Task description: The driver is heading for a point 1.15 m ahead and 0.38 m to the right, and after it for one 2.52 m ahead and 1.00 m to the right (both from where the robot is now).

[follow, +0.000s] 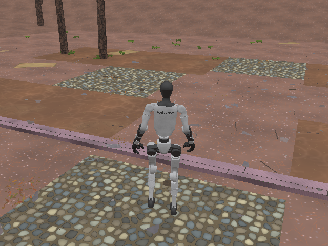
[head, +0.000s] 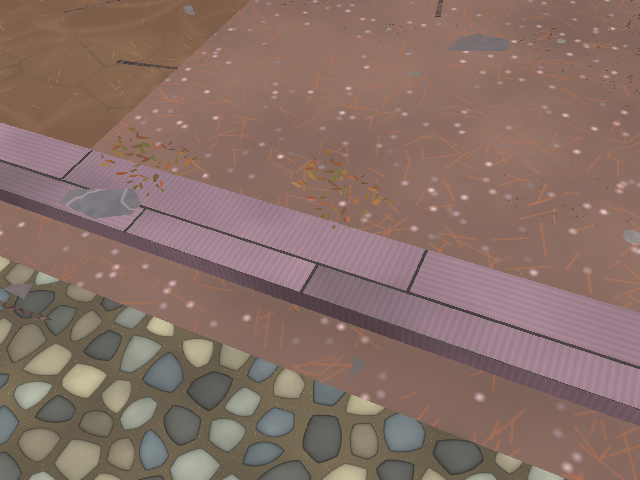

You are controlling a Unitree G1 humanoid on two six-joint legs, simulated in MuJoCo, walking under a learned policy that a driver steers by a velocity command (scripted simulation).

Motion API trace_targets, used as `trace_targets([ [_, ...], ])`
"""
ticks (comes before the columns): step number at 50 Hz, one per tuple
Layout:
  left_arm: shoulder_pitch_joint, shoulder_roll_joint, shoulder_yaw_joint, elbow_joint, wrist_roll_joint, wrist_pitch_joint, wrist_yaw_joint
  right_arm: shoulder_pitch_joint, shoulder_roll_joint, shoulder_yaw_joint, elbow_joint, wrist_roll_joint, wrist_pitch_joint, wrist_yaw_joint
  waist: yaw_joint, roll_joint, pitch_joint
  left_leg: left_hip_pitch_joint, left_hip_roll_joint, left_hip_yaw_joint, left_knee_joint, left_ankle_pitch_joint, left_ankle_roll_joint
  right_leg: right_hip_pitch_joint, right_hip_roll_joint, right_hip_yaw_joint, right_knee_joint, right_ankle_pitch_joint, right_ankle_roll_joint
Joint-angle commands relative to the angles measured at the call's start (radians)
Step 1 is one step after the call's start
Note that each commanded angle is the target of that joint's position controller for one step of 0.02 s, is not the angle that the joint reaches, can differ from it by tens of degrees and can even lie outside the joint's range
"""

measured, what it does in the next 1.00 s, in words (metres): walks ahead, turning right: left foot, then right foot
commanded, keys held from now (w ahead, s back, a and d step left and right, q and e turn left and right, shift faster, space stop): w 0.38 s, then w+e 0.22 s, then e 0.40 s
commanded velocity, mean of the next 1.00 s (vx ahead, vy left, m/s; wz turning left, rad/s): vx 0.37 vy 0.00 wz -0.23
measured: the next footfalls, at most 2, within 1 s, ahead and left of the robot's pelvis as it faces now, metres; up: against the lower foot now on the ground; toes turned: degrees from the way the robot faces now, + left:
left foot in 0.32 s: +0.34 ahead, +0.14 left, +0.00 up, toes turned +2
right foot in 0.84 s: +0.59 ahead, -0.10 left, +0.00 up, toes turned -13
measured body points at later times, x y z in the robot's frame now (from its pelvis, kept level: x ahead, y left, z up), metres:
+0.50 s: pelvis +0.25 +0.06 +0.00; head +0.29 +0.06 +0.44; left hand +0.34 +0.33 -0.13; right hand +0.38 -0.21 -0.11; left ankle +0.30 +0.14 -0.74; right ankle +0.19 -0.09 -0.65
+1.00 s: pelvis +0.47 +0.00 -0.01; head +0.52 -0.04 +0.43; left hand +0.70 +0.22 -0.10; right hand +0.54 -0.31 -0.13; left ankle +0.44 +0.16 -0.65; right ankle +0.55 -0.09 -0.74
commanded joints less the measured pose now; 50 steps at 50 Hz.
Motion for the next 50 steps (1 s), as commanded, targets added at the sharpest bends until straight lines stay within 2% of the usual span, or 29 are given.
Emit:
trace_targets([
  [1, 0.012, 0.139, 0.026, -0.060, 0.004, -0.008, 0.003, -0.131, -0.076, -0.022, -0.110, -0.013, -0.036, 0.012, 0.030, -0.131, 0.109, -0.413, 0.099, -0.032, 0.061, 0.140, -0.019, 0.203, -0.279, 0.319, -0.271, 0.085, -0.171],
  [4, 0.038, 0.146, 0.024, -0.048, 0.002, 0.002, 0.009, -0.177, -0.031, -0.006, -0.121, -0.015, -0.039, 0.016, 0.043, -0.125, 0.097, -0.342, 0.093, 0.024, -0.063, 0.262, -0.051, 0.148, -0.217, 0.173, -0.273, 0.351, -0.154],
  [7, 0.082, 0.162, 0.023, -0.028, -0.002, 0.008, 0.018, -0.279, 0.004, 0.013, -0.145, -0.007, -0.046, 0.025, 0.080, -0.133, 0.120, -0.224, 0.065, 0.059, -0.282, 0.397, -0.052, 0.081, -0.183, 0.098, -0.283, 0.376, -0.131],
  [11, 0.127, 0.192, 0.029, -0.002, -0.018, 0.013, 0.019, -0.348, -0.022, 0.008, -0.170, 0.007, -0.053, 0.045, 0.081, -0.149, 0.145, -0.174, 0.045, 0.048, -0.421, 0.408, -0.019, 0.148, -0.248, 0.117, -0.271, 0.383, -0.129],
  [14, 0.114, 0.217, 0.039, 0.004, -0.017, 0.023, 0.023, -0.292, -0.070, -0.011, -0.162, 0.003, -0.054, 0.047, 0.016, -0.171, 0.082, -0.058, 0.006, 0.061, -0.461, 0.318, 0.037, 0.237, -0.273, 0.104, -0.148, 0.708, -0.100],
  [15, 0.102, 0.225, 0.042, 0.004, -0.014, 0.030, 0.025, -0.190, -0.101, -0.028, -0.137, 0.001, -0.050, 0.039, -0.049, -0.176, 0.006, 0.088, -0.025, 0.087, -0.475, 0.310, 0.065, 0.234, -0.254, 0.076, -0.017, 0.887, -0.085],
  [16, 0.098, 0.214, 0.036, -0.003, -0.007, 0.034, 0.029, -0.030, -0.139, -0.048, -0.092, 0.001, -0.044, 0.026, -0.129, -0.164, -0.098, 0.329, -0.024, 0.087, -0.478, 0.336, 0.098, 0.144, -0.213, 0.046, 0.179, 0.935, -0.059],
  [17, 0.108, 0.157, 0.014, -0.034, 0.021, 0.031, 0.032, 0.160, -0.214, -0.067, -0.059, -0.012, -0.034, 0.009, -0.187, -0.032, -0.262, 0.668, 0.188, -0.149, -0.429, 0.347, 0.162, -0.096, -0.156, 0.021, 0.515, 0.583, -0.028],
  [18, 0.260, 0.017, -0.025, -0.044, 0.003, 0.012, 0.020, 0.175, -0.265, -0.070, -0.039, -0.025, -0.039, 0.022, -0.079, 0.270, -0.431, 0.938, 0.411, -0.670, -0.574, 0.047, 0.316, -0.434, 0.036, 0.100, 0.837, -0.244, 0.018],
  [19, 0.148, 0.145, 0.003, -0.037, -0.025, -0.008, 0.012, 0.158, -0.154, -0.046, -0.044, -0.018, -0.041, 0.019, -0.133, 0.161, -0.353, 0.864, 0.378, -0.712, -0.678, -0.058, 0.266, -0.539, -0.009, 0.190, 0.927, -0.245, 0.005],
  [20, 0.042, 0.181, 0.016, -0.073, -0.049, -0.015, 0.007, 0.082, -0.123, -0.034, -0.044, -0.015, -0.040, 0.013, -0.117, 0.104, -0.176, 0.714, 0.356, -0.535, -0.697, 0.001, 0.225, -0.596, -0.055, 0.153, 0.927, -0.157, -0.003],
  [21, -0.001, 0.165, 0.010, -0.080, -0.039, -0.017, 0.012, 0.013, -0.110, -0.028, -0.046, -0.016, -0.041, 0.013, -0.080, -0.005, -0.091, 0.554, 0.324, -0.418, -0.720, 0.135, 0.205, -0.558, -0.105, 0.127, 0.881, -0.065, -0.001],
  [22, -0.012, 0.154, 0.014, -0.078, -0.023, -0.011, 0.014, -0.034, -0.088, -0.024, -0.046, -0.023, -0.045, 0.016, -0.045, -0.017, -0.037, 0.438, 0.285, -0.329, -0.751, 0.221, 0.197, -0.519, -0.136, 0.123, 0.831, -0.011, 0.007],
  [24, 0.053, 0.124, 0.016, -0.055, -0.028, 0.019, 0.014, -0.073, -0.064, -0.022, -0.032, -0.031, -0.064, 0.018, 0.008, 0.035, -0.022, 0.319, 0.251, -0.222, -0.823, 0.254, 0.196, -0.424, -0.168, 0.134, 0.799, 0.042, 0.021],
  [28, 0.000, 0.099, 0.017, -0.072, -0.019, 0.050, 0.027, -0.069, -0.081, -0.032, 0.021, -0.033, -0.086, 0.011, 0.015, 0.016, 0.067, 0.248, 0.245, -0.061, -0.894, 0.340, 0.193, -0.505, -0.164, 0.160, 0.711, 0.141, 0.057],
  [31, -0.070, 0.093, 0.019, -0.095, -0.012, 0.037, 0.019, -0.067, -0.093, -0.033, 0.042, -0.036, -0.082, -0.001, -0.001, -0.002, 0.091, 0.288, 0.219, 0.048, -0.887, 0.462, 0.167, -0.540, -0.143, 0.155, 0.540, 0.308, 0.063],
  [33, -0.142, 0.072, 0.011, -0.119, 0.000, 0.027, 0.003, -0.083, -0.108, -0.033, 0.044, -0.034, -0.073, -0.012, -0.022, -0.007, 0.102, 0.280, 0.191, 0.139, -0.857, 0.606, 0.140, -0.473, -0.123, 0.078, 0.374, 0.411, 0.063],
  [35, -0.218, 0.051, 0.004, -0.157, 0.006, 0.023, -0.015, -0.045, -0.132, -0.037, 0.060, -0.028, -0.058, -0.025, -0.060, -0.009, 0.094, 0.331, 0.209, 0.165, -0.815, 0.697, 0.132, -0.450, -0.106, 0.024, 0.284, 0.442, 0.062],
  [37, -0.234, 0.064, 0.011, -0.187, 0.001, 0.026, -0.032, -0.029, -0.152, -0.042, 0.071, -0.016, -0.036, -0.032, -0.064, 0.008, 0.075, 0.421, 0.238, 0.168, -0.751, 0.746, 0.120, -0.461, -0.096, 0.010, 0.230, 0.392, 0.047],
  [40, -0.170, 0.116, 0.036, -0.210, 0.007, 0.033, -0.048, -0.062, -0.181, -0.055, 0.059, 0.005, -0.002, -0.049, -0.013, 0.044, 0.014, 0.503, 0.264, 0.170, -0.577, 0.932, 0.086, -0.390, -0.041, -0.031, 0.190, 0.224, -0.003],
  [41, -0.079, 0.148, 0.055, -0.194, 0.006, 0.033, -0.048, -0.076, -0.179, -0.057, 0.053, 0.007, 0.010, -0.055, 0.035, 0.036, -0.033, 0.492, 0.244, 0.181, -0.439, 0.967, 0.065, -0.284, -0.004, -0.046, 0.145, 0.218, -0.029],
  [42, 0.037, 0.195, 0.079, -0.167, 0.008, 0.029, -0.035, -0.074, -0.154, -0.047, 0.045, 0.006, 0.015, -0.056, 0.093, -0.014, -0.096, 0.436, 0.183, 0.206, -0.229, 0.880, 0.022, -0.118, 0.031, -0.040, 0.050, 0.351, -0.063],
  [43, 0.080, 0.289, 0.099, -0.176, 0.011, 0.034, -0.009, -0.012, -0.082, -0.020, 0.019, -0.038, 0.009, -0.051, 0.070, -0.211, -0.191, 0.182, 0.098, 0.210, 0.084, 0.346, -0.041, 0.153, -0.166, 0.224, 0.101, 0.810, -0.136],
  [44, 0.012, 0.344, 0.096, -0.229, 0.034, 0.032, -0.004, 0.098, -0.026, 0.006, -0.004, -0.049, -0.004, -0.032, -0.027, -0.356, -0.359, -0.148, -0.101, 0.051, 0.434, -0.340, -0.099, 0.426, -0.419, 0.717, 0.062, 0.967, -0.391],
  [45, 0.001, 0.262, 0.081, -0.256, 0.026, 0.040, -0.011, 0.045, -0.134, -0.014, 0.018, -0.031, -0.012, -0.015, 0.055, -0.165, -0.443, -0.172, -0.035, -0.119, 0.479, -0.270, -0.081, 0.399, -0.381, 0.668, 0.006, 0.779, -0.367],
  [46, -0.055, 0.218, 0.066, -0.262, 0.017, 0.042, -0.011, -0.046, -0.143, -0.017, -0.011, -0.007, -0.009, -0.014, 0.044, -0.115, -0.317, -0.210, -0.002, -0.099, 0.440, -0.179, -0.066, 0.288, -0.333, 0.543, -0.013, 0.634, -0.312],
  [47, -0.093, 0.188, 0.060, -0.257, -0.001, 0.050, -0.006, -0.074, -0.121, -0.014, -0.009, -0.018, 0.001, -0.026, 0.014, -0.025, -0.195, -0.220, 0.038, -0.082, 0.350, -0.115, -0.070, 0.145, -0.277, 0.456, -0.039, 0.529, -0.255],
  [48, -0.126, 0.165, 0.051, -0.264, -0.006, 0.058, 0.002, -0.089, -0.127, -0.018, -0.012, -0.027, 0.017, -0.039, -0.008, -0.041, -0.139, -0.185, 0.061, -0.082, 0.272, -0.074, -0.074, 0.028, -0.246, 0.415, -0.064, 0.467, -0.230],
  [50, -0.161, 0.180, 0.056, -0.276, 0.015, 0.068, 0.008, -0.062, -0.112, -0.018, -0.007, -0.032, 0.039, -0.044, -0.044, -0.100, -0.104, -0.081, 0.043, -0.061, 0.192, -0.026, -0.085, -0.120, -0.190, 0.376, -0.102, 0.437, -0.210],
])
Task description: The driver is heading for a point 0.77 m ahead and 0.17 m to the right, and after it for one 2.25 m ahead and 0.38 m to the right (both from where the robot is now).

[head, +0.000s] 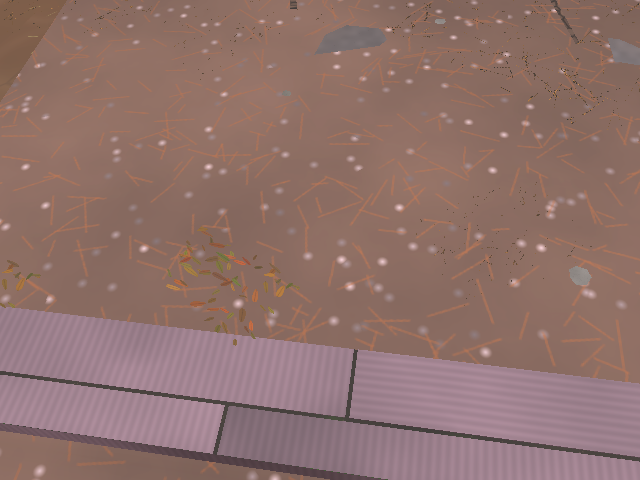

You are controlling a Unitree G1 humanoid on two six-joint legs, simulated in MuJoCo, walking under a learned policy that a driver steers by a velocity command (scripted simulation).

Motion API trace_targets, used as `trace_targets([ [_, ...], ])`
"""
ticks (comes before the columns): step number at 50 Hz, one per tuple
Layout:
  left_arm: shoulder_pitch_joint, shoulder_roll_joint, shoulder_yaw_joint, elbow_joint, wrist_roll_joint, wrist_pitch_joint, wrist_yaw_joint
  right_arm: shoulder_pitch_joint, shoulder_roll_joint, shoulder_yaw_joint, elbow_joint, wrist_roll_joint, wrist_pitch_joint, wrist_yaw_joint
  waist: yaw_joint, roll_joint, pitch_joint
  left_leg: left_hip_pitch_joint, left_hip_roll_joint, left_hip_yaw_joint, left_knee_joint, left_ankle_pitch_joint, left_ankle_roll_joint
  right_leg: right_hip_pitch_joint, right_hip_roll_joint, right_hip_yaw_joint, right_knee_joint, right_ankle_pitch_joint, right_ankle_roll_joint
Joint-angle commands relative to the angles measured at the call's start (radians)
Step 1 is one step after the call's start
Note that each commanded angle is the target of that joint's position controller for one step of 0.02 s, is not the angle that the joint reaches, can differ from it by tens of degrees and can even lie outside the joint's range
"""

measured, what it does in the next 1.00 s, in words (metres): steps on the spot, turning right: left foot, then right foot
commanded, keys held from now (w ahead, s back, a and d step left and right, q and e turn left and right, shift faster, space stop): e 0.78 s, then no key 0.22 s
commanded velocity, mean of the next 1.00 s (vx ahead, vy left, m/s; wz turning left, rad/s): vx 0.02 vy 0.00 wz -0.54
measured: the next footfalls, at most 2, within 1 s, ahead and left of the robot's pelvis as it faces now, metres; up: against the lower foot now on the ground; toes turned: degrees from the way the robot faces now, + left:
left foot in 0.34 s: +0.14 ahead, +0.16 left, +0.00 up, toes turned -18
right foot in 0.78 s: +0.03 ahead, -0.09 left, +0.00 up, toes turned -30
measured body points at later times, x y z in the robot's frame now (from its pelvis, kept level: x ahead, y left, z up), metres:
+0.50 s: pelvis +0.06 +0.06 +0.01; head +0.10 +0.07 +0.46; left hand +0.31 +0.29 -0.08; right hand +0.11 -0.26 -0.07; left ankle +0.10 +0.17 -0.73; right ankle +0.02 -0.06 -0.64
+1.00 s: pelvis +0.04 +0.01 +0.02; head +0.05 -0.04 +0.46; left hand +0.33 +0.14 -0.05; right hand -0.01 -0.31 -0.11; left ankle +0.11 +0.15 -0.65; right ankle +0.00 -0.07 -0.73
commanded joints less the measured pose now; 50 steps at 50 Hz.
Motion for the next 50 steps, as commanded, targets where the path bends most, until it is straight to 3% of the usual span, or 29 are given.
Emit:
trace_targets([
  [1, -0.015, 0.148, 0.044, -0.086, 0.010, -0.001, 0.018, 0.106, -0.080, -0.025, -0.036, -0.007, 0.014, -0.015, -0.047, -0.088, -0.214, -0.020, 0.017, -0.024, -0.086, 0.063, -0.019, 0.176, -0.241, 0.312, -0.186, 0.248, -0.169],
  [4, 0.007, 0.164, 0.052, -0.081, 0.002, 0.008, 0.039, 0.079, -0.066, -0.020, -0.037, -0.008, 0.019, -0.027, -0.029, -0.097, -0.245, -0.031, 0.001, -0.040, -0.198, 0.101, -0.047, 0.199, -0.232, 0.320, -0.167, 0.225, -0.163],
  [9, -0.012, 0.161, 0.052, -0.095, 0.000, 0.037, 0.057, 0.012, -0.062, -0.023, -0.054, 0.002, 0.023, -0.026, -0.003, -0.152, -0.210, -0.005, -0.016, -0.060, -0.361, 0.162, -0.052, 0.167, -0.195, 0.390, -0.182, -0.135, -0.119],
  [14, 0.001, 0.154, 0.055, -0.100, -0.001, 0.052, 0.052, 0.006, -0.073, -0.032, -0.062, 0.014, -0.006, -0.010, 0.014, -0.192, -0.203, 0.078, -0.044, -0.060, -0.559, 0.116, -0.020, 0.234, -0.202, 0.492, -0.136, -0.060, -0.111],
  [16, -0.021, 0.149, 0.054, -0.105, -0.015, 0.060, 0.054, 0.063, -0.077, -0.041, -0.045, 0.017, -0.016, 0.000, -0.026, -0.187, -0.198, 0.193, -0.047, -0.037, -0.766, 0.213, 0.010, 0.223, -0.170, 0.499, -0.090, -0.011, -0.083],
  [17, -0.009, 0.130, 0.049, -0.106, -0.021, 0.063, 0.056, 0.096, -0.110, -0.055, -0.036, 0.009, -0.018, 0.001, -0.034, -0.149, -0.203, 0.304, 0.022, -0.070, -0.855, 0.295, 0.038, 0.157, -0.126, 0.467, -0.038, -0.081, -0.042],
  [18, 0.041, 0.073, 0.035, -0.104, -0.014, 0.064, 0.053, 0.096, -0.179, -0.070, -0.048, -0.011, -0.011, -0.004, 0.004, 0.062, -0.214, 0.416, 0.247, -0.253, -0.898, 0.380, 0.124, 0.021, -0.022, 0.322, 0.173, -0.369, 0.018],
  [19, 0.003, 0.124, 0.053, -0.144, -0.023, 0.051, 0.048, 0.079, -0.214, -0.080, -0.043, -0.043, -0.004, 0.000, 0.009, 0.316, -0.140, 0.357, 0.379, -0.469, -0.941, 0.555, 0.281, -0.166, 0.097, 0.142, 0.376, -0.545, 0.076],
  [20, 0.025, 0.203, 0.078, -0.116, -0.004, 0.044, 0.046, 0.025, -0.152, -0.066, -0.077, -0.040, -0.008, -0.002, 0.011, 0.200, -0.135, 0.345, 0.394, -0.423, -0.915, 0.615, 0.304, -0.174, 0.021, 0.166, 0.572, -0.502, 0.114],
  [21, 0.047, 0.206, 0.085, -0.086, -0.011, 0.049, 0.044, -0.011, -0.108, -0.056, -0.088, -0.025, -0.007, -0.009, 0.023, 0.129, -0.139, 0.347, 0.331, -0.313, -0.886, 0.630, 0.258, -0.168, 0.012, 0.151, 0.642, -0.439, 0.131],
  [22, 0.071, 0.173, 0.080, -0.059, -0.011, 0.062, 0.048, -0.030, -0.089, -0.050, -0.098, -0.012, -0.005, -0.012, 0.028, 0.094, -0.139, 0.363, 0.274, -0.230, -0.865, 0.627, 0.221, -0.172, 0.006, 0.135, 0.700, -0.394, 0.152],
  [23, 0.076, 0.148, 0.073, -0.056, -0.010, 0.072, 0.047, -0.029, -0.078, -0.045, -0.099, 0.000, -0.002, -0.017, 0.018, 0.094, -0.128, 0.379, 0.262, -0.191, -0.860, 0.649, 0.221, -0.200, -0.003, 0.125, 0.755, -0.356, 0.170],
  [26, -0.001, 0.095, 0.051, -0.086, -0.028, 0.077, 0.040, 0.016, -0.089, -0.045, -0.094, -0.009, 0.016, -0.029, -0.025, 0.136, -0.110, 0.421, 0.224, -0.086, -0.881, 0.645, 0.232, -0.220, -0.035, 0.045, 0.674, -0.296, 0.197],
  [28, -0.051, 0.081, 0.043, -0.109, -0.025, 0.075, 0.037, 0.054, -0.112, -0.054, -0.087, -0.012, 0.027, -0.034, -0.057, 0.159, -0.126, 0.485, 0.251, -0.076, -0.880, 0.661, 0.248, -0.216, -0.064, 0.027, 0.575, -0.301, 0.209],
  [31, -0.065, 0.065, 0.031, -0.125, -0.017, 0.073, 0.023, 0.040, -0.152, -0.069, -0.089, -0.005, 0.033, -0.028, -0.063, 0.173, -0.149, 0.462, 0.281, -0.031, -0.879, 0.666, 0.254, -0.096, -0.101, -0.015, 0.421, -0.322, 0.195],
  [36, -0.027, 0.091, 0.045, -0.123, -0.022, 0.083, 0.006, 0.019, -0.177, -0.081, -0.078, 0.024, 0.026, -0.010, -0.040, 0.191, -0.150, 0.420, 0.311, 0.009, -0.836, 0.631, 0.225, 0.076, -0.093, -0.073, 0.160, -0.268, 0.129],
  [38, 0.050, 0.095, 0.057, -0.093, -0.022, 0.081, 0.005, 0.022, -0.153, -0.077, -0.063, 0.040, 0.022, -0.009, 0.005, 0.150, -0.159, 0.354, 0.275, 0.070, -0.729, 0.554, 0.154, 0.239, -0.055, -0.096, -0.065, -0.097, 0.069],
  [39, 0.096, 0.145, 0.075, -0.084, -0.020, 0.077, 0.015, 0.078, -0.110, -0.066, -0.044, 0.023, 0.019, -0.005, 0.008, 0.016, -0.186, 0.217, 0.218, 0.151, -0.572, 0.407, 0.074, 0.413, -0.108, 0.013, -0.121, 0.107, 0.028],
  [40, 0.111, 0.271, 0.096, -0.111, -0.009, 0.070, 0.034, 0.070, -0.026, -0.032, -0.097, -0.042, 0.016, 0.005, -0.022, -0.345, -0.203, -0.113, 0.081, 0.213, -0.239, -0.180, -0.032, 0.593, -0.403, 0.404, -0.089, 0.561, -0.113],
  [41, 0.121, 0.241, 0.082, -0.118, 0.027, 0.046, 0.024, -0.021, -0.082, -0.047, -0.114, -0.023, 0.012, -0.003, 0.060, -0.272, -0.267, -0.174, 0.028, 0.050, -0.061, -0.246, -0.050, 0.498, -0.497, 0.478, -0.114, 0.565, -0.278],
  [42, 0.095, 0.203, 0.068, -0.106, 0.034, 0.028, 0.019, -0.050, -0.120, -0.059, -0.109, 0.007, 0.018, -0.008, 0.056, -0.183, -0.226, -0.171, 0.051, 0.012, -0.005, -0.175, -0.041, 0.446, -0.438, 0.387, -0.135, 0.444, -0.250],
  [43, 0.038, 0.168, 0.057, -0.095, 0.019, 0.019, 0.023, -0.041, -0.120, -0.062, -0.096, 0.013, 0.024, -0.013, 0.024, -0.150, -0.185, -0.167, 0.065, 0.002, -0.031, -0.090, -0.033, 0.408, -0.373, 0.313, -0.141, 0.344, -0.189],
  [44, -0.006, 0.137, 0.044, -0.095, 0.002, 0.020, 0.027, -0.023, -0.116, -0.063, -0.076, 0.005, 0.031, -0.020, 0.006, -0.126, -0.173, -0.155, 0.074, -0.003, -0.058, -0.026, -0.037, 0.388, -0.333, 0.271, -0.141, 0.295, -0.146],
  [45, -0.038, 0.130, 0.036, -0.093, -0.005, 0.021, 0.032, 0.001, -0.114, -0.064, -0.067, -0.002, 0.036, -0.022, -0.014, -0.142, -0.166, -0.106, 0.064, 0.007, -0.057, 0.037, -0.047, 0.341, -0.310, 0.235, -0.146, 0.325, -0.136],
  [47, -0.055, 0.107, 0.023, -0.087, 0.008, 0.019, 0.039, 0.040, -0.096, -0.060, -0.050, 0.003, 0.037, -0.016, -0.032, -0.150, -0.186, -0.033, 0.048, 0.017, -0.080, 0.111, -0.058, 0.314, -0.283, 0.195, -0.157, 0.337, -0.135],
  [50, -0.051, 0.093, 0.016, -0.066, 0.012, 0.017, 0.045, 0.025, -0.060, -0.043, -0.049, 0.006, 0.039, -0.014, -0.017, -0.146, -0.174, 0.019, 0.055, 0.014, -0.270, 0.132, -0.061, 0.326, -0.269, 0.184, -0.163, 0.258, -0.129],
])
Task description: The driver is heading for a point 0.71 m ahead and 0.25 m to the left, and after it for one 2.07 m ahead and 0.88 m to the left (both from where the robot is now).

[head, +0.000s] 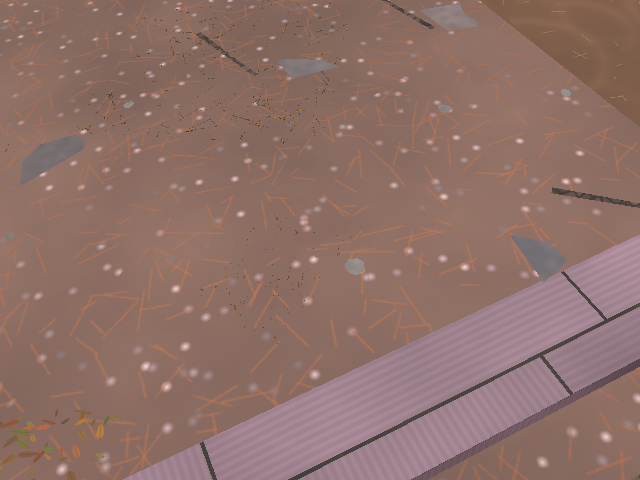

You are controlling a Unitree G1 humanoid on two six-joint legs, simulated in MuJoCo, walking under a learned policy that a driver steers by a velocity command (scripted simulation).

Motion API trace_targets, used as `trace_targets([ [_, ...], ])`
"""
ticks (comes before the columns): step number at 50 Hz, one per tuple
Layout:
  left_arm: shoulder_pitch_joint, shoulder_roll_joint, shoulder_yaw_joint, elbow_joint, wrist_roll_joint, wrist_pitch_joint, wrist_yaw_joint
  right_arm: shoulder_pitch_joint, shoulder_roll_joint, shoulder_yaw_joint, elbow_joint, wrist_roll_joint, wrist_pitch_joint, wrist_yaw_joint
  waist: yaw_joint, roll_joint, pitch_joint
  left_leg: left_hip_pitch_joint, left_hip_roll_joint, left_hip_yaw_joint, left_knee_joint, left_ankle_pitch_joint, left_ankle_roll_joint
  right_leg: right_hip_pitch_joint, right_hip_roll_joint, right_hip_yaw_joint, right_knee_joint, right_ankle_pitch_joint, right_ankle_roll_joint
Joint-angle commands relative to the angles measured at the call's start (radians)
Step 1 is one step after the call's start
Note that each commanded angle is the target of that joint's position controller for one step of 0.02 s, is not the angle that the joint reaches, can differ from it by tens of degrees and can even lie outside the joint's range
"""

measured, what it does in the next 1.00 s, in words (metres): walks ahead: left foot, then right foot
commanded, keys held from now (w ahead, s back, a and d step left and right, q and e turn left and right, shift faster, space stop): no key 0.02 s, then w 0.52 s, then w+q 0.46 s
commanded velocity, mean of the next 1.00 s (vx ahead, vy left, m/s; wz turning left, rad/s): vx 0.37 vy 0.00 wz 0.10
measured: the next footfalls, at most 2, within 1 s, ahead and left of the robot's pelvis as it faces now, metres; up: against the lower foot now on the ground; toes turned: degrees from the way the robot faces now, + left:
left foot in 0.26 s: +0.04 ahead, +0.13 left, +0.00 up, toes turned +0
right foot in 0.68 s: +0.33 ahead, -0.14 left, +0.00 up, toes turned +0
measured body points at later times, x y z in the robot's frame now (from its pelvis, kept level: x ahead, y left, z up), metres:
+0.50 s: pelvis +0.10 +0.01 +0.00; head +0.12 +0.03 +0.45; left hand +0.28 +0.27 -0.10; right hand +0.10 -0.26 -0.11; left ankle +0.00 +0.13 -0.74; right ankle +0.19 -0.14 -0.69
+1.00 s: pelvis +0.35 -0.04 +0.00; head +0.36 -0.04 +0.45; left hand +0.29 +0.21 -0.14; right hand +0.55 -0.25 -0.10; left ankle +0.43 +0.12 -0.57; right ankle +0.29 -0.14 -0.74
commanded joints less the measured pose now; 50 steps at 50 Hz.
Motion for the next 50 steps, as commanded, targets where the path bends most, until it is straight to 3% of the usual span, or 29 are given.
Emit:
trace_targets([
  [1, -0.043, 0.130, 0.033, -0.054, 0.003, -0.016, 0.009, -0.023, -0.037, 0.000, -0.066, -0.001, -0.011, 0.001, 0.011, -0.180, -0.128, 0.051, 0.021, -0.027, -0.153, 0.027, -0.003, 0.119, -0.227, 0.176, -0.112, 0.352, -0.166],
  [3, -0.008, 0.144, 0.036, -0.033, 0.001, -0.013, 0.007, -0.033, -0.040, 0.005, -0.070, 0.002, -0.014, 0.008, 0.039, -0.190, -0.119, 0.097, 0.013, -0.006, -0.253, 0.016, 0.009, 0.098, -0.225, 0.219, -0.169, 0.007, -0.179],
  [5, 0.022, 0.178, 0.043, -0.009, -0.005, -0.013, 0.000, -0.050, -0.066, 0.001, -0.080, 0.013, -0.026, 0.014, 0.061, -0.222, -0.055, 0.080, -0.007, 0.017, -0.300, -0.039, 0.030, 0.078, -0.245, 0.305, -0.226, -0.246, -0.191],
  [8, 0.043, 0.183, 0.042, 0.015, -0.017, -0.021, -0.001, -0.050, -0.061, 0.005, -0.079, 0.021, -0.059, 0.025, 0.062, -0.182, -0.010, 0.088, -0.010, 0.018, -0.402, -0.078, 0.078, 0.087, -0.268, 0.370, -0.236, -0.334, -0.191],
  [11, 0.006, 0.167, 0.033, 0.022, -0.031, -0.024, -0.003, 0.051, -0.027, 0.012, -0.028, 0.017, -0.093, 0.037, -0.007, -0.131, -0.023, 0.311, -0.040, 0.054, -0.631, 0.086, 0.138, -0.011, -0.213, 0.318, -0.186, -0.317, -0.157],
  [12, -0.010, 0.134, 0.023, 0.019, -0.025, -0.030, -0.005, 0.109, -0.034, 0.010, -0.006, 0.011, -0.100, 0.035, -0.032, -0.115, -0.051, 0.436, -0.014, 0.016, -0.648, 0.110, 0.155, -0.081, -0.175, 0.284, -0.129, -0.280, -0.124],
  [13, -0.061, 0.069, 0.003, -0.001, -0.012, -0.040, -0.010, 0.211, -0.069, 0.004, 0.013, 0.007, -0.106, 0.029, -0.071, -0.030, -0.078, 0.570, 0.102, -0.127, -0.689, 0.076, 0.196, -0.208, -0.107, 0.196, 0.050, -0.246, -0.068],
  [14, -0.070, 0.038, -0.001, -0.041, -0.012, -0.059, -0.014, 0.256, -0.180, -0.025, 0.028, 0.006, -0.107, 0.031, -0.056, 0.194, -0.065, 0.626, 0.259, -0.399, -0.784, -0.090, 0.303, -0.394, 0.035, -0.013, 0.275, -0.248, 0.003],
  [15, -0.113, 0.127, 0.022, -0.050, -0.024, -0.073, -0.012, 0.260, -0.164, -0.028, 0.017, 0.000, -0.112, 0.033, -0.094, 0.173, 0.011, 0.594, 0.368, -0.568, -0.873, -0.175, 0.391, -0.523, -0.007, 0.001, 0.451, -0.370, 0.027],
  [16, -0.091, 0.154, 0.036, -0.039, -0.040, -0.082, -0.019, 0.230, -0.117, -0.013, 0.009, 0.000, -0.118, 0.027, -0.068, 0.105, 0.048, 0.586, 0.350, -0.542, -0.879, -0.228, 0.382, -0.578, -0.052, 0.049, 0.556, -0.315, 0.023],
  [17, -0.059, 0.140, 0.035, -0.019, -0.042, -0.084, -0.026, 0.202, -0.096, -0.005, -0.002, 0.005, -0.121, 0.026, -0.047, 0.090, 0.049, 0.607, 0.302, -0.477, -0.883, -0.223, 0.352, -0.611, -0.071, 0.046, 0.590, -0.247, 0.022],
  [19, -0.075, 0.122, 0.034, -0.014, -0.025, -0.089, -0.036, 0.190, -0.082, 0.003, -0.006, 0.009, -0.118, 0.025, -0.045, 0.060, 0.058, 0.621, 0.257, -0.359, -0.903, -0.041, 0.313, -0.640, -0.107, 0.032, 0.573, -0.110, 0.036],
  [24, -0.145, 0.036, 0.004, -0.020, -0.021, -0.099, -0.055, 0.198, -0.097, 0.004, -0.009, 0.008, -0.100, 0.019, -0.064, 0.065, 0.037, 0.465, 0.142, -0.097, -0.912, 0.315, 0.273, -0.409, -0.083, -0.066, 0.317, 0.116, 0.088],
  [28, -0.193, 0.049, 0.002, -0.036, -0.029, -0.096, -0.067, 0.256, -0.129, -0.005, 0.008, 0.023, -0.092, 0.026, -0.078, 0.084, 0.055, 0.431, 0.185, -0.102, -0.894, 0.359, 0.274, -0.276, -0.059, -0.074, 0.180, 0.149, 0.069],
  [30, -0.170, 0.085, 0.016, -0.042, -0.031, -0.099, -0.068, 0.244, -0.143, -0.009, 0.009, 0.033, -0.086, 0.022, -0.038, 0.088, 0.056, 0.466, 0.217, -0.136, -0.855, 0.437, 0.260, -0.233, -0.049, -0.055, 0.128, 0.114, 0.042],
  [31, -0.112, 0.109, 0.028, -0.031, -0.028, -0.101, -0.065, 0.226, -0.156, -0.012, 0.007, 0.033, -0.081, 0.019, 0.007, 0.099, 0.022, 0.477, 0.221, -0.140, -0.792, 0.577, 0.248, -0.152, -0.028, -0.061, 0.106, 0.099, 0.023],
  [32, 0.008, 0.139, 0.049, 0.002, -0.024, -0.100, -0.057, 0.207, -0.149, -0.009, 0.005, 0.033, -0.075, 0.016, 0.079, 0.082, -0.054, 0.461, 0.184, -0.100, -0.644, 0.736, 0.225, 0.010, -0.005, -0.075, 0.066, 0.111, -0.002],
  [33, 0.158, 0.173, 0.068, 0.042, -0.022, -0.097, -0.047, 0.205, -0.120, 0.003, -0.001, 0.026, -0.074, 0.013, 0.155, 0.066, -0.157, 0.355, 0.128, -0.057, -0.436, 0.752, 0.187, 0.250, -0.025, -0.066, 0.059, 0.136, -0.019],
  [34, 0.322, 0.262, 0.089, 0.062, -0.009, -0.089, -0.027, 0.222, -0.026, 0.034, -0.032, -0.007, -0.078, 0.017, 0.192, -0.113, -0.328, 0.128, 0.041, -0.027, -0.090, 0.336, 0.135, 0.549, -0.276, 0.215, 0.058, 0.091, -0.072],
  [35, 0.340, 0.309, 0.086, 0.076, 0.016, -0.090, -0.034, 0.360, 0.066, 0.056, -0.037, 0.034, -0.095, 0.017, 0.107, -0.367, -0.429, -0.127, -0.100, -0.117, 0.198, -0.226, 0.098, 0.675, -0.483, 0.688, -0.122, -0.115, -0.212],
  [36, 0.291, 0.210, 0.067, 0.078, 0.008, -0.091, -0.034, 0.297, -0.057, 0.027, -0.018, 0.062, -0.102, 0.020, 0.134, -0.241, -0.302, -0.231, -0.043, -0.163, 0.326, -0.170, 0.092, 0.557, -0.453, 0.682, -0.199, -0.317, -0.200],
  [37, 0.226, 0.156, 0.050, 0.084, -0.006, -0.089, -0.030, 0.205, -0.086, 0.015, -0.043, 0.065, -0.102, 0.023, 0.117, -0.199, -0.149, -0.290, 0.005, -0.115, 0.358, -0.094, 0.103, 0.427, -0.427, 0.516, -0.202, -0.325, -0.169],
  [38, 0.165, 0.117, 0.036, 0.090, -0.003, -0.089, -0.030, 0.163, -0.064, 0.019, -0.048, 0.048, -0.101, 0.020, 0.085, -0.130, -0.081, -0.269, 0.046, -0.093, 0.357, -0.018, 0.104, 0.303, -0.380, 0.409, -0.218, -0.252, -0.145],
  [39, 0.118, 0.089, 0.028, 0.094, 0.005, -0.093, -0.033, 0.161, -0.051, 0.014, -0.046, 0.036, -0.094, 0.022, 0.051, -0.142, -0.038, -0.239, 0.069, -0.096, 0.338, 0.047, 0.103, 0.204, -0.332, 0.314, -0.244, -0.190, -0.129],
  [40, 0.108, 0.071, 0.025, 0.112, 0.017, -0.095, -0.033, 0.204, -0.021, 0.015, -0.028, 0.036, -0.078, 0.028, 0.025, -0.180, -0.032, -0.203, 0.080, -0.087, 0.416, 0.070, 0.099, 0.145, -0.311, 0.245, -0.267, -0.152, -0.125],
  [43, 0.113, 0.031, 0.015, 0.177, 0.003, -0.104, -0.039, 0.197, 0.049, 0.029, -0.038, 0.051, -0.032, 0.019, -0.009, -0.159, 0.033, -0.360, 0.070, -0.080, 0.694, 0.015, 0.099, 0.054, -0.334, 0.126, -0.286, -0.087, -0.131],
  [46, 0.138, 0.019, 0.001, 0.220, 0.012, -0.092, -0.031, 0.087, 0.076, 0.053, -0.119, 0.032, -0.024, 0.017, -0.022, -0.108, 0.074, -0.524, 0.062, -0.087, 0.695, 0.097, 0.095, 0.010, -0.309, 0.013, -0.280, -0.059, -0.111],
  [48, 0.137, 0.053, 0.000, 0.219, 0.025, -0.089, -0.009, 0.026, 0.066, 0.063, -0.176, 0.015, -0.034, 0.025, -0.023, -0.088, 0.063, -0.494, 0.058, -0.053, 0.515, 0.187, 0.073, -0.023, -0.272, -0.080, -0.299, 0.052, -0.109],
  [50, 0.152, 0.092, 0.005, 0.221, 0.025, -0.096, 0.011, -0.041, 0.061, 0.066, -0.207, 0.011, -0.041, 0.037, 0.005, -0.086, 0.027, -0.400, 0.066, 0.014, 0.299, 0.242, 0.069, 0.022, -0.260, -0.148, -0.319, 0.167, -0.103],
])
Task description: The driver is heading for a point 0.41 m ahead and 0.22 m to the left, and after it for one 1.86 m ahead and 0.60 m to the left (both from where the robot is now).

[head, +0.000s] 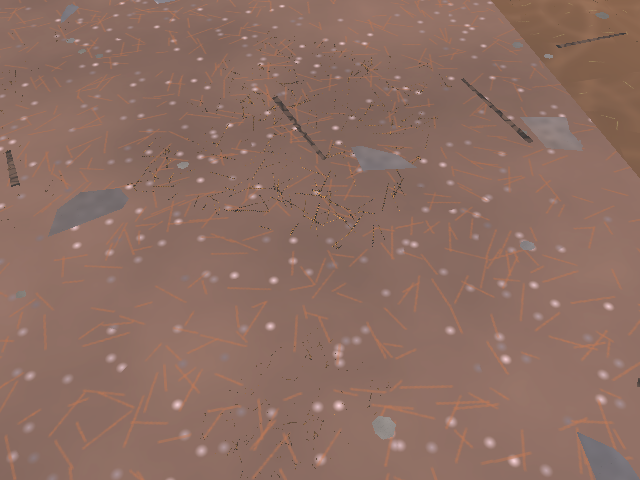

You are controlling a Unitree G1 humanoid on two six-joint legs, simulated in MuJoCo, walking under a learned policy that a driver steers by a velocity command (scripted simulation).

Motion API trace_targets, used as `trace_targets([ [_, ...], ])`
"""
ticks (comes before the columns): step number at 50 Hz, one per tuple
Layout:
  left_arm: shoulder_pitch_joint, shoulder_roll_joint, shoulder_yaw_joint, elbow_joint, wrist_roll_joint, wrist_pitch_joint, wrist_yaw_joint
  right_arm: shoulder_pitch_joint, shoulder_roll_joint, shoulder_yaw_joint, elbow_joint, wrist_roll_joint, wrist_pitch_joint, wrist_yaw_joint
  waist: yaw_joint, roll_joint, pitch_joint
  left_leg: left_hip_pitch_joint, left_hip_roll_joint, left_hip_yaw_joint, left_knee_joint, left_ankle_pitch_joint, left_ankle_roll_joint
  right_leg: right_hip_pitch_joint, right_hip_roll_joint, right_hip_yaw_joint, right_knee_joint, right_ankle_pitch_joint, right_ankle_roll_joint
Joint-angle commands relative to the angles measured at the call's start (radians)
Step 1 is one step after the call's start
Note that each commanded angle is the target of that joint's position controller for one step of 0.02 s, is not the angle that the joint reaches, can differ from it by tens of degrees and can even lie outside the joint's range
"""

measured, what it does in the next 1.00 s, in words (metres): climbs, turning left: left foot 0.06 m higher, then right foot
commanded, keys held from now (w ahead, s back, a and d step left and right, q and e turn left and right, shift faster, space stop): w+q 0.88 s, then w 0.12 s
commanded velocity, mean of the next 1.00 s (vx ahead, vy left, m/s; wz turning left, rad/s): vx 0.50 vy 0.00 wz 0.56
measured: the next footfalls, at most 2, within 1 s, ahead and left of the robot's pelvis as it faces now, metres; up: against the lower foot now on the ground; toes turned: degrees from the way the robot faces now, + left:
left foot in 0.18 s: +0.27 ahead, +0.12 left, +0.06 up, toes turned +10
right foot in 0.68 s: +0.60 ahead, +0.00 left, +0.06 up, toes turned +28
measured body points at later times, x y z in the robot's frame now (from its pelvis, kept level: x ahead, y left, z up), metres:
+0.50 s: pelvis +0.28 +0.05 +0.07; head +0.30 +0.08 +0.51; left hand +0.44 +0.35 -0.01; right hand +0.41 -0.20 -0.03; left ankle +0.23 +0.11 -0.68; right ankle +0.48 -0.10 -0.61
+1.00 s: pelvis +0.56 +0.10 +0.06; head +0.58 +0.11 +0.51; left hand +0.42 +0.35 -0.06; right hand +0.87 +0.00 -0.02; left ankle +0.57 +0.31 -0.61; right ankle +0.57 -0.02 -0.68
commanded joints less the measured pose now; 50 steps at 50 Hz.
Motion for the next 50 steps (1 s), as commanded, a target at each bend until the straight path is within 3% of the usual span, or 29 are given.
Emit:
trace_targets([
  [1, -0.073, 0.166, 0.024, -0.083, -0.004, -0.030, 0.029, -0.120, -0.033, 0.008, -0.134, -0.009, -0.021, 0.017, -0.008, -0.067, 0.062, 0.096, 0.026, 0.062, -0.255, 0.064, 0.000, -0.119, -0.248, 0.062, -0.222, 0.319, -0.135],
  [3, -0.006, 0.206, 0.035, -0.055, -0.024, -0.012, 0.039, -0.195, 0.001, 0.022, -0.174, -0.002, -0.028, 0.035, 0.025, -0.065, 0.077, 0.055, 0.023, 0.104, -0.392, -0.015, 0.039, 0.052, -0.310, 0.064, -0.212, 0.504, -0.138],
  [5, -0.022, 0.229, 0.039, -0.066, -0.031, 0.016, 0.041, -0.185, -0.006, 0.016, -0.187, 0.001, -0.032, 0.052, 0.000, -0.095, 0.035, 0.165, -0.033, 0.186, -0.510, -0.097, 0.089, 0.146, -0.313, 0.004, -0.107, 0.943, -0.114],
  [7, -0.051, 0.270, 0.046, -0.081, -0.032, 0.031, 0.040, -0.097, -0.068, -0.013, -0.185, 0.004, -0.024, 0.062, -0.067, -0.195, -0.064, 0.344, -0.118, 0.230, -0.567, -0.185, 0.136, 0.205, -0.316, -0.023, 0.090, 1.419, -0.102],
  [8, -0.088, 0.290, 0.052, -0.091, -0.037, 0.033, 0.038, 0.046, -0.128, -0.043, -0.155, 0.014, -0.024, 0.065, -0.151, -0.214, -0.134, 0.537, -0.165, 0.217, -0.691, -0.151, 0.169, 0.182, -0.299, -0.030, 0.261, 1.488, -0.095],
  [9, -0.098, 0.279, 0.051, -0.110, -0.049, 0.021, 0.038, 0.206, -0.208, -0.085, -0.113, 0.020, -0.021, 0.056, -0.228, -0.169, -0.210, 0.839, -0.172, 0.109, -0.858, -0.029, 0.203, 0.027, -0.250, -0.023, 0.487, 1.252, -0.060],
  [10, -0.040, 0.109, 0.008, -0.181, -0.008, -0.005, 0.024, 0.228, -0.340, -0.117, -0.091, 0.017, -0.016, 0.035, -0.128, 0.189, -0.255, 1.167, 0.100, -0.483, -1.017, -0.118, 0.359, -0.440, -0.042, 0.013, 0.924, 0.174, 0.019],
  [11, -0.085, 0.157, 0.015, -0.193, -0.006, -0.062, -0.009, 0.233, -0.312, -0.105, -0.121, -0.019, -0.031, 0.020, -0.147, 0.207, -0.438, 1.254, 0.247, -0.966, -1.225, -0.221, 0.476, -0.609, 0.070, 0.314, 1.203, -0.137, 0.011],
  [12, -0.176, 0.214, 0.044, -0.219, -0.049, -0.087, -0.031, 0.191, -0.225, -0.074, -0.114, -0.033, -0.050, 0.023, -0.141, 0.086, -0.285, 1.173, 0.240, -0.837, -1.233, -0.208, 0.410, -0.725, 0.021, 0.360, 1.251, -0.071, -0.003],
  [13, -0.219, 0.172, 0.030, -0.245, -0.058, -0.093, -0.030, 0.195, -0.187, -0.066, -0.084, -0.020, -0.058, 0.030, -0.115, 0.009, -0.145, 1.047, 0.199, -0.681, -1.219, -0.140, 0.368, -0.750, -0.009, 0.311, 1.223, -0.057, -0.009],
  [14, -0.231, 0.136, 0.020, -0.254, -0.042, -0.094, -0.020, 0.150, -0.172, -0.063, -0.071, -0.007, -0.065, 0.036, -0.062, -0.074, -0.065, 0.931, 0.142, -0.532, -1.218, -0.022, 0.327, -0.733, -0.051, 0.285, 1.134, -0.033, -0.011],
  [16, -0.207, 0.148, 0.026, -0.261, -0.037, -0.065, -0.012, 0.068, -0.130, -0.054, -0.081, -0.017, -0.072, 0.036, 0.008, -0.014, -0.017, 0.771, 0.058, -0.363, -1.254, 0.084, 0.302, -0.623, -0.090, 0.280, 1.057, 0.006, -0.006],
  [18, -0.211, 0.149, 0.027, -0.262, -0.021, -0.044, -0.006, 0.058, -0.134, -0.054, -0.080, -0.007, -0.080, 0.025, 0.018, -0.026, -0.015, 0.756, 0.029, -0.292, -1.285, 0.208, 0.302, -0.604, -0.105, 0.250, 0.909, 0.045, 0.029],
  [21, -0.312, 0.124, 0.019, -0.289, -0.004, -0.035, -0.001, 0.127, -0.173, -0.067, -0.046, -0.004, -0.080, 0.003, -0.014, -0.019, -0.006, 0.747, 0.009, -0.229, -1.296, 0.316, 0.288, -0.615, -0.083, 0.214, 0.710, 0.150, 0.075],
  [24, -0.448, 0.091, 0.006, -0.313, -0.024, -0.039, -0.006, 0.167, -0.191, -0.073, -0.029, 0.003, -0.064, -0.010, -0.067, 0.047, -0.005, 0.739, -0.022, -0.200, -1.281, 0.208, 0.248, -0.535, -0.031, 0.207, 0.399, 0.305, 0.096],
  [28, -0.542, 0.132, 0.020, -0.335, -0.044, -0.055, -0.023, 0.207, -0.221, -0.085, -0.009, 0.013, -0.053, -0.010, -0.113, 0.082, 0.000, 0.808, 0.028, -0.297, -1.243, 0.080, 0.233, -0.470, 0.002, 0.234, 0.206, 0.350, 0.095],
  [31, -0.511, 0.175, 0.043, -0.330, -0.046, -0.072, -0.034, 0.196, -0.218, -0.089, -0.001, 0.013, -0.042, -0.017, -0.090, 0.114, -0.002, 0.885, 0.059, -0.381, -1.156, 0.093, 0.210, -0.411, 0.005, 0.260, 0.133, 0.268, 0.058],
  [33, -0.365, 0.208, 0.068, -0.294, -0.043, -0.083, -0.028, 0.168, -0.192, -0.084, -0.012, 0.006, -0.035, -0.018, -0.015, 0.129, -0.062, 0.871, 0.016, -0.374, -1.027, 0.211, 0.171, -0.211, 0.008, 0.231, 0.073, 0.241, 0.011],
  [34, -0.224, 0.250, 0.084, -0.280, -0.026, -0.088, -0.021, 0.157, -0.139, -0.064, -0.031, -0.004, -0.039, -0.013, 0.051, 0.083, -0.192, 0.781, -0.033, -0.320, -0.809, 0.170, 0.135, 0.038, -0.108, 0.322, 0.109, 0.219, -0.051],
  [35, -0.087, 0.323, 0.102, -0.263, -0.004, -0.081, -0.012, 0.249, -0.070, -0.043, -0.055, 0.002, -0.045, -0.014, 0.044, -0.156, -0.350, 0.445, -0.168, -0.182, -0.466, -0.145, 0.054, 0.425, -0.344, 0.699, 0.087, 0.076, -0.188],
  [36, -0.064, 0.294, 0.097, -0.240, -0.022, -0.073, -0.023, 0.317, -0.116, -0.041, -0.060, 0.022, -0.051, -0.016, 0.023, -0.354, -0.379, 0.243, -0.150, -0.161, -0.259, -0.403, 0.034, 0.482, -0.446, 1.023, -0.022, -0.153, -0.259],
  [37, -0.115, 0.199, 0.074, -0.258, -0.032, -0.064, -0.017, 0.251, -0.197, -0.063, -0.045, 0.029, -0.046, -0.017, 0.042, -0.220, -0.235, 0.178, -0.088, -0.168, -0.169, -0.312, 0.022, 0.366, -0.411, 0.900, -0.045, -0.249, -0.222],
  [38, -0.156, 0.167, 0.063, -0.261, -0.032, -0.055, -0.011, 0.160, -0.218, -0.068, -0.057, 0.013, -0.041, -0.015, 0.047, -0.134, -0.126, 0.196, -0.054, -0.125, -0.172, -0.230, 0.019, 0.221, -0.365, 0.723, -0.051, -0.150, -0.180],
  [39, -0.189, 0.156, 0.057, -0.254, -0.025, -0.050, -0.010, 0.107, -0.203, -0.070, -0.071, 0.000, -0.043, -0.012, 0.028, -0.095, -0.056, 0.227, -0.027, -0.117, -0.212, -0.171, 0.021, 0.098, -0.317, 0.615, -0.076, -0.030, -0.163],
  [40, -0.204, 0.138, 0.051, -0.244, -0.020, -0.051, -0.008, 0.090, -0.187, -0.072, -0.079, 0.001, -0.042, -0.008, 0.007, -0.106, -0.020, 0.259, -0.001, -0.119, -0.250, -0.134, 0.025, 0.027, -0.280, 0.530, -0.099, 0.061, -0.150],
  [42, -0.206, 0.131, 0.051, -0.222, -0.023, -0.059, -0.008, 0.102, -0.143, -0.065, -0.076, 0.012, -0.030, 0.001, -0.012, -0.139, 0.002, 0.294, 0.018, -0.093, -0.284, -0.106, 0.027, -0.034, -0.245, 0.412, -0.140, 0.157, -0.148],
  [45, -0.185, 0.165, 0.062, -0.183, -0.026, -0.069, -0.011, 0.053, -0.113, -0.054, -0.092, 0.003, -0.022, 0.002, -0.015, -0.107, 0.028, 0.251, 0.024, -0.090, -0.376, -0.055, 0.012, -0.049, -0.250, 0.314, -0.173, 0.305, -0.170],
  [47, -0.171, 0.184, 0.065, -0.162, -0.025, -0.067, -0.012, 0.017, -0.098, -0.046, -0.097, -0.001, -0.029, 0.007, -0.009, -0.092, 0.028, 0.250, 0.018, -0.087, -0.492, 0.024, 0.008, -0.032, -0.244, 0.261, -0.181, 0.367, -0.175],
  [50, -0.156, 0.206, 0.064, -0.138, -0.038, -0.058, -0.012, -0.088, -0.079, -0.031, -0.110, -0.003, -0.048, 0.026, 0.023, -0.083, 0.050, 0.310, 0.004, -0.030, -0.722, 0.163, 0.020, -0.025, -0.216, 0.177, -0.193, 0.389, -0.158],
])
